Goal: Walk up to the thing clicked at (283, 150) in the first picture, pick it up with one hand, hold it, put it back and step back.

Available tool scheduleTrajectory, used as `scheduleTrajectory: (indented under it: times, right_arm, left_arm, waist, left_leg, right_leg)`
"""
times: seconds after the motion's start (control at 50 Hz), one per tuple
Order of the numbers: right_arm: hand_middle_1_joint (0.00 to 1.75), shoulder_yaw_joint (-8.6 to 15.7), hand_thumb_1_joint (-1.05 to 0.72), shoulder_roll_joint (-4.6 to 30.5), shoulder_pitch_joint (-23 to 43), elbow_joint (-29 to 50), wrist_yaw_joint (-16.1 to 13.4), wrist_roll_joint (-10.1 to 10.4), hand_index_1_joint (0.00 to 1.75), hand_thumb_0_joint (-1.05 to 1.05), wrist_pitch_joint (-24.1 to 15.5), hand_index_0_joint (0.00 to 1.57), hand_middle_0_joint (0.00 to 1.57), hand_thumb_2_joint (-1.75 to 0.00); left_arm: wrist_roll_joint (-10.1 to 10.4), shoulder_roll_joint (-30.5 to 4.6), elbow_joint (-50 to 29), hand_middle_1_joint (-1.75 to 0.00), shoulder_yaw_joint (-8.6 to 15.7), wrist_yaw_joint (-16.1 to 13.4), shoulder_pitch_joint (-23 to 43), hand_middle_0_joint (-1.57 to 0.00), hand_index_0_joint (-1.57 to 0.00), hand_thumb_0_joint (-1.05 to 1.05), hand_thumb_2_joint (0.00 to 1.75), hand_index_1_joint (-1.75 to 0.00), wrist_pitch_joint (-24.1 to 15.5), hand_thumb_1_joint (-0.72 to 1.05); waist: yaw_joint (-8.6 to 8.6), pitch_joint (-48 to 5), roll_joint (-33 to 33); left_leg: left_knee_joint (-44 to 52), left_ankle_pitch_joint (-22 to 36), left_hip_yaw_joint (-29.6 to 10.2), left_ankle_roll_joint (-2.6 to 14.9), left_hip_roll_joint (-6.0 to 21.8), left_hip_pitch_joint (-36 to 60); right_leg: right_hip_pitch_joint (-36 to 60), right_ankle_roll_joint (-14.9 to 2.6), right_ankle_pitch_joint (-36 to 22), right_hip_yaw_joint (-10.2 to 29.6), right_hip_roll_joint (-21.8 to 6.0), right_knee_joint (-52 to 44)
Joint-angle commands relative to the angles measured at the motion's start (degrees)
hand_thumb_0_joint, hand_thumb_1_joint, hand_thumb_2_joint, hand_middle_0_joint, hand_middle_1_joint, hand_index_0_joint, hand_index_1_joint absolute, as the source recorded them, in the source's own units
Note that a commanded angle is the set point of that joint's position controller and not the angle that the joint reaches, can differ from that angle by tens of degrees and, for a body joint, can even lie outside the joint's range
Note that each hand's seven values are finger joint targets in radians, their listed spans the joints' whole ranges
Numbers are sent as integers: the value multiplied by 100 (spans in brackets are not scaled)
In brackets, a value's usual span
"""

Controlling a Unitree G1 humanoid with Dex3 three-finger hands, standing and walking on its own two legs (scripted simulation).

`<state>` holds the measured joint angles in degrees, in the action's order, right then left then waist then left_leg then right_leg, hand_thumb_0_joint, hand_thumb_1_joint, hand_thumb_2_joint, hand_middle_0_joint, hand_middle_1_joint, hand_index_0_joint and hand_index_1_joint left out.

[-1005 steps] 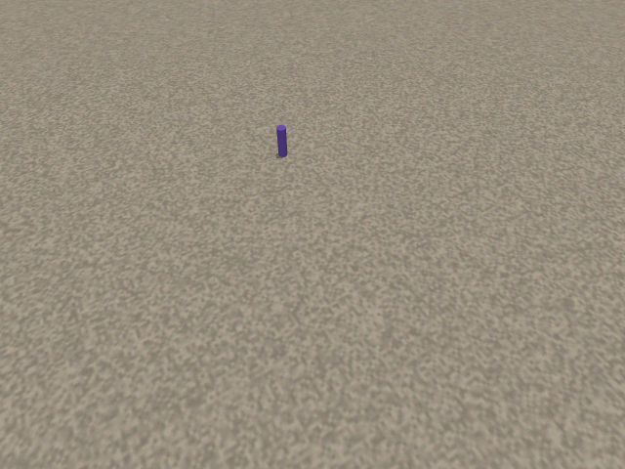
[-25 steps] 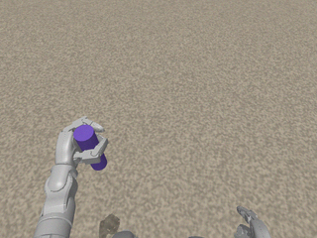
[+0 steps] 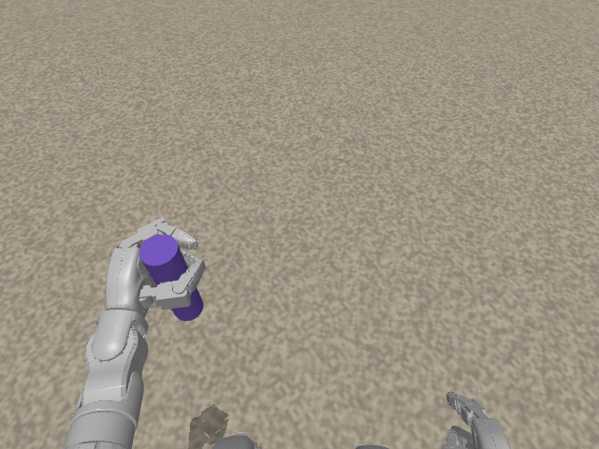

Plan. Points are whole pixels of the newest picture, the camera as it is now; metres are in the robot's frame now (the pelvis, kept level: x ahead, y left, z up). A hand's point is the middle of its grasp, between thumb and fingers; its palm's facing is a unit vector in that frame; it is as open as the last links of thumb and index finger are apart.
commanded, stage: hold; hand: left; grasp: from the side
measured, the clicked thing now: (175, 282) +0.33 +0.18 +0.02
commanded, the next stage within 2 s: crouch in 0.30 s
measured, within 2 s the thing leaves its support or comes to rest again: neither
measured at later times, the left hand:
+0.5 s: hand (181, 274) +0.32 +0.16 +0.05, palm faces +0.02 -1.00 +0.00, open 5.9 cm
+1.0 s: hand (204, 315) +0.35 +0.17 -0.14, palm faces -0.01 -1.00 +0.00, open 5.9 cm
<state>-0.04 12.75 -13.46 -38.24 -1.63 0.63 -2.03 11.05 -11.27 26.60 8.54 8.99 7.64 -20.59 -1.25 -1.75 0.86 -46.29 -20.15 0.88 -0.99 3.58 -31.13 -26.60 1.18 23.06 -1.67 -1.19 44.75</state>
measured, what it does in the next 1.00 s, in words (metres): lowers itself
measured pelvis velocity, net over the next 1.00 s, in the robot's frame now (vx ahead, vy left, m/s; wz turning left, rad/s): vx -0.03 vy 0.01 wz -0.03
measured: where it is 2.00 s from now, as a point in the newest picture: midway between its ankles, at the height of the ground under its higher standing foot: outside the picture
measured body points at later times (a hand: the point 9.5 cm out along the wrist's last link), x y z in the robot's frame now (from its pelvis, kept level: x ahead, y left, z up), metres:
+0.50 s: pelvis +0.00 +0.00 +0.00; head +0.03 +0.00 +0.45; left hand +0.32 +0.22 +0.05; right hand +0.13 -0.25 -0.11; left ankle +0.04 +0.13 -0.71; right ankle +0.00 -0.13 -0.71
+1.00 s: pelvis -0.03 +0.01 -0.13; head +0.10 +0.04 +0.30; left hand +0.34 +0.23 -0.14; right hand +0.09 -0.26 -0.24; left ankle +0.04 +0.13 -0.71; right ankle +0.00 -0.13 -0.71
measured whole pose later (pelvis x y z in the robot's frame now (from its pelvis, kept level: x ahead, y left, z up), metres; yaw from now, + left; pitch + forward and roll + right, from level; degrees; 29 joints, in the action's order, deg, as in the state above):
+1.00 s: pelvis -0.03 +0.01 -0.13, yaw -1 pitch +25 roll -3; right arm 0.7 14.7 -11.2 -38.3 1.9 -3.0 -3.4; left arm 9.0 -14.4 50.3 14.6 12.7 21.8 -41.0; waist -4.5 -10.6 -0.5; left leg -84.6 -31.9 -1.8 -0.7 4.3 -78.4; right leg -73.0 1.5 35.9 -1.8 -0.9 83.5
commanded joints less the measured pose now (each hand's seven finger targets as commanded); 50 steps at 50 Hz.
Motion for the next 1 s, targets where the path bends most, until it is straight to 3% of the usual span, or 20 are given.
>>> scheduleTrajectory:
  times: [0.0,0.06,0.12,0.16,0.22,0.26,0.32,0.36,0.38,0.4,0.48,0.62,0.64,0.66,0.78,0.84,0.9,0.92,0.96,0.98]
  right_arm:
    - [30,294,-90,769,204,718,-83,1,30,0,-274,20,20,-90]
    - [30,318,-89,790,221,692,-70,14,30,0,-260,20,20,-90]
    - [30,293,-89,756,258,745,-79,-8,30,0,-262,20,20,-90]
    - [30,274,-90,745,317,775,-92,5,30,0,-269,20,20,-90]
    - [30,281,-89,753,261,726,-112,-2,30,0,-259,20,20,-90]
    - [30,279,-90,749,250,714,-116,-12,30,0,-263,20,20,-90]
    - [30,314,-90,785,241,686,-112,-13,30,0,-245,20,20,-90]
    - [30,302,-90,769,242,721,-109,-12,30,0,-246,20,20,-90]
    - [30,296,-89,752,270,707,-108,-5,30,0,-239,20,20,-90]
    - [30,302,-85,757,244,710,-105,-21,30,0,-233,20,20,-89]
    - [30,327,-87,780,274,694,-70,-33,30,0,-231,20,20,-90]
    - [30,393,-87,809,197,560,39,-111,30,0,-269,20,20,-90]
    - [30,417,-87,835,159,534,64,-129,30,0,-287,20,20,-90]
    - [30,410,-87,829,173,526,81,-144,30,0,-302,20,20,-90]
    - [30,412,-88,907,101,578,197,-250,30,0,-367,20,20,-90]
    - [30,382,-89,954,64,574,250,-296,30,0,-380,20,20,-90]
    - [30,399,-88,1069,87,551,292,-321,30,0,-359,20,20,-90]
    - [30,391,-88,1089,118,560,300,-340,30,0,-340,20,20,-90]
    - [30,376,-88,1115,113,532,329,-362,30,0,-308,20,20,-90]
    - [30,403,-89,1184,74,522,355,-373,30,0,-293,20,20,-90]
  left_arm:
    - [94,-757,-1405,-139,261,-36,1700,-129,-131,0,123,-138,-490,57]
    - [96,-664,-1179,-137,247,-15,1631,-128,-129,0,124,-136,-496,59]
    - [104,-818,-1353,-137,375,-3,1711,-128,-130,0,124,-136,-536,59]
    - [135,-671,-1469,-138,213,24,1756,-130,-131,0,123,-137,-569,58]
    - [110,-874,-1588,-135,369,2,1872,-127,-129,0,120,-134,-579,58]
    - [125,-668,-1240,-136,288,-2,1618,-127,-129,0,121,-135,-533,57]
    - [97,-835,-1352,-137,362,0,1818,-128,-129,0,121,-136,-560,56]
    - [96,-687,-1274,-137,256,11,1619,-128,-129,0,122,-136,-542,58]
    - [102,-818,-1303,-140,393,12,1647,-132,-133,0,126,-140,-561,61]
    - [71,-790,-1304,-133,299,22,1697,-129,-130,0,120,-132,-564,63]
    - [31,-647,-847,-131,275,-2,1547,-129,-130,0,116,-129,-576,61]
    - [-10,-602,-156,-132,376,8,1985,-128,-129,0,117,-130,-1073,56]
    - [-27,-689,-48,-133,488,26,2030,-127,-129,0,119,-131,-1176,58]
    - [-55,-666,-12,-133,403,43,2168,-128,-130,0,118,-132,-1303,56]
    - [-63,-759,874,-135,556,217,2448,-131,-132,0,120,-135,-2031,53]
    - [-36,-927,1028,-137,697,315,2810,-133,-134,0,120,-136,-2377,53]
    - [-78,-1061,1188,-136,762,385,2943,-133,-133,0,120,-136,-2560,51]
    - [-97,-1068,1195,-136,746,388,3089,-133,-133,0,121,-136,-2625,50]
    - [-77,-1148,1222,-136,918,335,3124,-131,-131,0,123,-136,-2699,51]
    - [-92,-1069,1250,-136,848,336,3191,-132,-132,0,124,-136,-2694,53]
  waist:
    - [-4,-1622,103]
    - [-29,-1315,-32]
    - [34,-1585,37]
    - [-19,-1461,-41]
    - [15,-1682,102]
    - [-42,-1451,-76]
    - [-33,-1558,91]
    - [-22,-1559,-98]
    - [25,-1506,-49]
    - [-27,-1590,-11]
    - [-42,-1283,-147]
    - [-181,-1237,-217]
    - [-168,-1438,-168]
    - [-178,-1442,-30]
    - [-251,-2241,-10]
    - [-260,-2872,207]
    - [-177,-3236,542]
    - [-234,-3337,635]
    - [-138,-3623,726]
    - [-211,-3821,738]
  left_leg:
    - [591,1184,-40,102,-201,1174]
    - [621,1008,-40,109,-197,1002]
    - [568,951,1,119,-232,1014]
    - [572,848,39,127,-253,993]
    - [540,1112,27,123,-245,1113]
    - [538,1007,7,135,-232,1018]
    - [534,1061,-4,132,-221,1083]
    - [497,1174,0,148,-224,1026]
    - [491,1136,21,147,-242,951]
    - [474,1178,6,150,-234,1002]
    - [448,954,-1,148,-210,765]
    - [-79,410,-54,164,-204,18]
    - [-245,425,-63,171,-210,-80]
    - [-370,371,-81,153,-203,-175]
    - [-1607,-6,-211,168,-221,-1370]
    - [-2297,55,-323,173,-210,-1914]
    - [-2742,4,-448,121,-173,-2228]
    - [-2829,-86,-536,88,-145,-2354]
    - [-3119,-36,-597,62,-123,-2525]
    - [-3270,110,-674,49,-100,-2507]
  right_leg:
    - [234,-136,-1524,-74,180,-614]
    - [99,-144,-1381,-76,175,-629]
    - [217,-129,-1368,-27,147,-667]
    - [209,-112,-1330,4,122,-737]
    - [273,-121,-1574,-2,132,-676]
    - [198,-101,-1465,-19,142,-677]
    - [138,-122,-1457,-29,151,-651]
    - [236,-107,-1616,-25,148,-623]
    - [237,-106,-1607,-5,130,-656]
    - [247,-102,-1634,-7,139,-634]
    - [-48,-127,-1373,-32,155,-567]
    - [-835,-158,-872,-4,151,-50]
    - [-999,-168,-872,11,140,121]
    - [-1222,-190,-788,15,144,289]
    - [-2600,-229,-321,2,188,1491]
    - [-3320,-251,-244,-24,188,2222]
    - [-4161,-310,-22,-127,228,2903]
    - [-4457,-333,85,-183,243,3165]
    - [-4808,-345,119,-197,229,3531]
    - [-5084,-356,87,-241,231,3734]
